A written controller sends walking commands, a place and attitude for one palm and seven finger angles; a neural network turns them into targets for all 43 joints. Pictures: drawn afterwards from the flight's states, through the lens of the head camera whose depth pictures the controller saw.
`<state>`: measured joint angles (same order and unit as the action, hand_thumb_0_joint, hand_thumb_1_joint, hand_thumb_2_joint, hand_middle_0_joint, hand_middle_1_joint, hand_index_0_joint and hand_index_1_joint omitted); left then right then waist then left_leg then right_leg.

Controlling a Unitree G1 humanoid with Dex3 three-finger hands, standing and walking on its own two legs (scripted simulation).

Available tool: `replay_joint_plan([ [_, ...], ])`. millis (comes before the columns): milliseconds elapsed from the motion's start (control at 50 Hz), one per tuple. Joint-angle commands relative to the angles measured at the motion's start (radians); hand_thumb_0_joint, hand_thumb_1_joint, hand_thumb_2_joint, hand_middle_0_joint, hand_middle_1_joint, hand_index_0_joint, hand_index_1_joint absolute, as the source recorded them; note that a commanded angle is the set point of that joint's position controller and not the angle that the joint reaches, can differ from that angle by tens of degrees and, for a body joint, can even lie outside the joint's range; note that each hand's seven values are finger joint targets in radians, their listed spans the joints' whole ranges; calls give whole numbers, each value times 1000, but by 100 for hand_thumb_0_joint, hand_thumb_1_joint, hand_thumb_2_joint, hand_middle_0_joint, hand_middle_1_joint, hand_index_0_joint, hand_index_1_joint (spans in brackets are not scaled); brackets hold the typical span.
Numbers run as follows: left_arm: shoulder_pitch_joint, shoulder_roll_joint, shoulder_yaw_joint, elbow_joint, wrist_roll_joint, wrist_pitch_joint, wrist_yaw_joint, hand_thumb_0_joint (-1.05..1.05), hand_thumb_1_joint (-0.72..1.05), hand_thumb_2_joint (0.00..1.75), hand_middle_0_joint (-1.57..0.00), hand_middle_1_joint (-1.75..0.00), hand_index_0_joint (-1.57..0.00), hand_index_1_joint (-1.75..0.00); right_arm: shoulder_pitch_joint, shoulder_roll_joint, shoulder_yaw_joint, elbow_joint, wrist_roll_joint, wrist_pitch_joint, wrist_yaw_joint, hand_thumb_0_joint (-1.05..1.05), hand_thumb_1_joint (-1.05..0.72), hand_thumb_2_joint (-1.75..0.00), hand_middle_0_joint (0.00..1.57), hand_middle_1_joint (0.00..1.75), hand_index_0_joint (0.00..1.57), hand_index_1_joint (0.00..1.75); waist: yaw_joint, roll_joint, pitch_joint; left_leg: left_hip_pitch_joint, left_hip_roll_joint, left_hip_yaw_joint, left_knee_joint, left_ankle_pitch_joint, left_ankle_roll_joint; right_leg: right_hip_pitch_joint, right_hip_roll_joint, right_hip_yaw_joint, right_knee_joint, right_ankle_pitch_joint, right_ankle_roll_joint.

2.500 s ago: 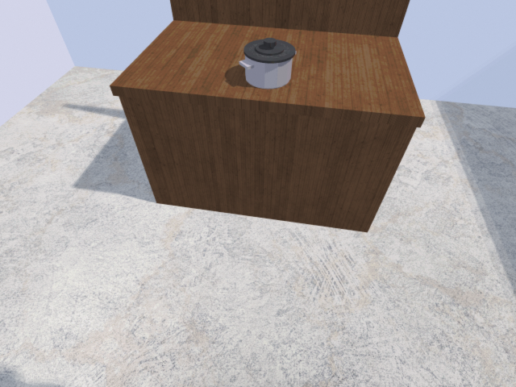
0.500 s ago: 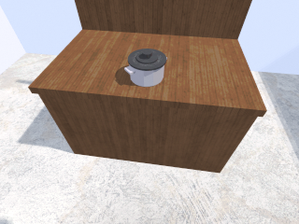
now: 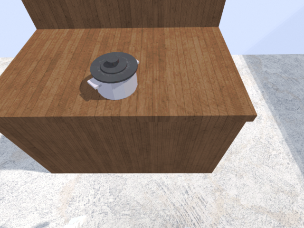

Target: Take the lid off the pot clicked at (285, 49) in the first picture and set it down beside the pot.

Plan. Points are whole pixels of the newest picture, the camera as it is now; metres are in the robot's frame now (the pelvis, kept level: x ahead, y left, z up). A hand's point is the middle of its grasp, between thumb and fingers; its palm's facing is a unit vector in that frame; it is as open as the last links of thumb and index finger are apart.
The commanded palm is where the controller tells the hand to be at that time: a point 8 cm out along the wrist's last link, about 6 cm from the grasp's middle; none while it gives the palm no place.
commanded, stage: take the last steps up to it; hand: left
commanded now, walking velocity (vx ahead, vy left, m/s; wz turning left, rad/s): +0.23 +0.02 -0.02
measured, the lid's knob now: (112, 60) +0.66 +0.16 +0.05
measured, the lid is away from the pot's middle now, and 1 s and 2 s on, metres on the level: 0.00 0.00 0.00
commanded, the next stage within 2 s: come to a stop and stand still in 0.22 s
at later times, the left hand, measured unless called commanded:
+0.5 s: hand out of the picture +0.13 +0.21 -0.17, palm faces +0.07 -0.98 -0.17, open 7.4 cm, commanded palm none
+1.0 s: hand (84, 224) +0.16 +0.22 -0.16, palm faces +0.03 -0.97 -0.24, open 7.4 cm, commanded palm none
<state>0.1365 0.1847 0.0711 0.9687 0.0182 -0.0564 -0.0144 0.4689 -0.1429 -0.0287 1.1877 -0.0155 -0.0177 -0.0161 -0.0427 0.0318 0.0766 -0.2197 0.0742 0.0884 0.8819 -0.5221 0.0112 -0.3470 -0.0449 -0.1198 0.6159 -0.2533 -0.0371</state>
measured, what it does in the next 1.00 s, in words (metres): walks ahead: left foot, then right foot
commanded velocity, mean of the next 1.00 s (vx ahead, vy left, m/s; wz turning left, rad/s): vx -0.04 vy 0.00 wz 0.00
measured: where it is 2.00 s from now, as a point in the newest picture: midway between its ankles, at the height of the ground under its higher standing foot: outside the picture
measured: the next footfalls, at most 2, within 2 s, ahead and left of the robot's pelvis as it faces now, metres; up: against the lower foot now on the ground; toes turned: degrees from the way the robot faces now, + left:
left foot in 0.28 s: +0.20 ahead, +0.12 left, +0.00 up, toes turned +4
right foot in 0.66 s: +0.20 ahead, -0.09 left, +0.00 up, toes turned -1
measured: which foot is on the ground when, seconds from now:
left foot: up 0.00-0.26, down 0.28-0.68, up 0.70-0.96, down 0.98-1.00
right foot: down 0.00-0.28, up 0.30-0.64, down 0.66-1.00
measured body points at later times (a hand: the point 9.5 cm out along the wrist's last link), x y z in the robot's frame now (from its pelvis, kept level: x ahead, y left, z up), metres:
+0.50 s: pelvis +0.13 +0.04 +0.02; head +0.15 +0.06 +0.47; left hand +0.13 +0.26 -0.15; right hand +0.21 -0.19 -0.12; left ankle +0.16 +0.12 -0.73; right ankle +0.12 -0.10 -0.68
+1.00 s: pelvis +0.11 +0.03 +0.00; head +0.12 +0.03 +0.45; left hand +0.16 +0.27 -0.14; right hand +0.15 -0.21 -0.15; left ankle +0.10 +0.15 -0.73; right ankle +0.16 -0.10 -0.72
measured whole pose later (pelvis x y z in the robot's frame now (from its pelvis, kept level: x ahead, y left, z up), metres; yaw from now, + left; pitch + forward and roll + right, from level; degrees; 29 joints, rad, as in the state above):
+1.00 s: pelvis +0.11 +0.03 +0.00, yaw -1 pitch -1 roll +0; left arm 0.24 0.17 0.03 1.02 0.03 0.01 0.05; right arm 0.25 -0.18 -0.04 1.01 0.00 0.03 -0.02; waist 0.00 0.00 0.03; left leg -0.21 0.01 0.03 0.55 -0.34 -0.01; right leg -0.32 -0.04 -0.03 0.57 -0.23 0.01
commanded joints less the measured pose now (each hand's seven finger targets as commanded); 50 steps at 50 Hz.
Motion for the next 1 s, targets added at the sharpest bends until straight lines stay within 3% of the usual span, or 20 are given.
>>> replay_joint_plan([
  [0,199,113,25,25,-4,4,39,0,90,90,-20,-30,-20,-30,-134,-69,-27,-147,-7,-33,1,0,-90,-90,20,30,20,30,78,-110,-18,-411,66,-87,298,74,9,219,-318,406,-391,31,-209],
  [40,166,84,12,21,4,-9,39,0,90,90,-20,-30,-20,-30,-88,-31,-21,-136,-8,-22,4,0,-90,-90,20,30,20,30,31,-123,-42,-309,50,-41,165,125,-17,151,-248,232,-370,269,-167],
  [80,169,98,10,27,4,-12,36,0,90,90,-20,-30,-20,-30,-90,-16,-20,-148,-2,-18,9,0,-90,-90,20,30,20,30,26,-128,-62,-224,28,-12,16,175,-32,110,-223,179,-367,322,-157],
  [160,179,120,17,37,3,-5,31,0,90,90,-20,-30,-20,-30,-148,-29,-20,-183,-2,-32,17,0,-90,-90,20,30,20,30,39,-159,-48,-114,-16,20,-206,263,-31,109,-196,167,-342,206,-124],
  [220,169,100,14,42,0,10,28,0,90,90,-20,-30,-20,-30,-80,-79,-24,-160,-4,-47,12,0,-90,-90,20,30,20,30,-3,-100,-36,98,-32,9,-408,349,-26,33,-125,125,-200,49,-67],
  [240,187,66,6,35,-1,17,23,0,90,90,-20,-30,-20,-30,-24,-152,-39,-152,-12,-52,6,0,-90,-90,20,30,20,30,-22,78,-56,178,75,-154,-477,363,20,-56,-46,79,-19,-74,-30],
  [260,203,25,1,15,-6,21,19,0,90,90,-20,-30,-20,-30,29,-246,-56,-156,-23,-44,0,0,-90,-90,20,30,20,30,-37,283,-72,220,282,-437,-612,328,128,-187,57,-18,234,-310,19],
  [280,185,48,0,-13,5,23,25,0,90,90,-20,-30,-20,-30,46,-262,-54,-165,-20,-35,-6,0,-90,-90,20,30,20,30,-44,267,-54,180,350,-576,-671,260,209,-255,55,61,435,-390,10],
  [340,188,33,-2,46,3,23,25,0,90,90,-20,-30,-20,-30,-164,-123,-8,-208,-11,-46,-20,0,-90,-90,20,30,20,30,45,48,-18,27,226,-302,-650,592,165,-200,-31,151,507,-144,29],
  [380,274,13,-16,89,-4,44,34,0,90,90,-20,-30,-20,-30,-218,-96,12,-211,3,-56,-30,0,-90,-90,20,30,20,30,85,82,-93,20,173,-140,-611,925,130,-61,-28,150,401,-88,61],
  [460,271,20,-27,91,-1,76,54,0,90,90,-20,-30,-20,-30,-224,-125,-5,-188,6,-17,-38,0,-90,-90,20,30,20,30,65,84,-124,99,182,-111,-555,1026,139,4,-8,103,191,-111,78],
  [540,246,36,-21,71,4,85,58,0,90,90,-20,-30,-20,-30,-222,-154,-29,-180,4,12,-37,0,-90,-90,20,30,20,30,46,100,-77,57,201,-148,-530,934,140,56,3,85,70,-84,63],
  [600,290,53,-14,73,7,74,61,0,90,90,-20,-30,-20,-30,-246,-153,-36,-185,6,23,-31,0,-90,-90,20,30,20,30,76,58,-86,16,156,-145,-436,762,90,144,-11,117,-124,104,46],
  [640,254,116,-12,58,14,56,65,0,90,90,-20,-30,-20,-30,-228,-93,-34,-197,19,31,-22,0,-90,-90,20,30,20,30,44,-114,-94,-31,0,-57,-316,387,-5,130,-177,329,-211,424,-37],
  [680,220,161,-10,54,9,40,61,0,90,90,-20,-30,-20,-30,-219,-65,-29,-192,13,57,-16,0,-90,-90,20,30,20,30,41,-284,-111,-57,-72,-42,-191,25,-38,117,-286,416,-276,575,-149],
  [780,195,161,1,47,10,43,68,0,90,90,-20,-30,-20,-30,-227,-85,-35,-175,17,54,-15,0,-90,-90,20,30,20,30,65,-164,-139,-151,-70,-86,-27,-9,-51,239,-259,333,-214,714,-199],
  [840,180,164,9,37,14,54,69,0,90,90,-20,-30,-20,-30,-211,-68,-30,-183,16,51,-13,0,-90,-90,20,30,20,30,66,-184,-108,-106,-70,-76,-156,43,-50,182,-243,329,-236,542,-181],
  [900,134,156,4,33,4,61,65,0,90,90,-20,-30,-20,-30,-127,-51,-20,-149,13,38,-11,0,-90,-90,20,30,20,30,31,-178,-107,101,-81,-54,-457,266,-36,55,-176,284,-233,235,-82],
  [920,179,148,-15,31,4,39,103,0,90,90,-20,-30,-20,-30,-177,-134,-28,-221,11,21,-9,0,-90,-90,20,30,20,30,28,-47,-114,-6,-34,-37,-392,262,-38,194,-153,275,-82,580,-37],
  [980,121,143,-25,-33,-3,54,75,0,90,90,-20,-30,-20,-30,-153,-102,-16,-278,-5,19,-1,0,-90,-90,20,30,20,30,32,68,-105,-52,8,-116,-440,183,12,44,-94,215,-124,-60,-29],
])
